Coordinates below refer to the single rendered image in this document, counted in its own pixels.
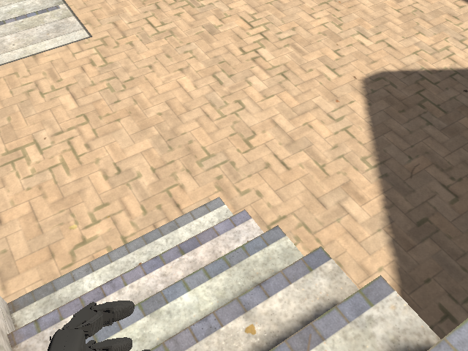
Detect stairs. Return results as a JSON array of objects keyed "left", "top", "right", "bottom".
[{"left": 7, "top": 197, "right": 468, "bottom": 351}]

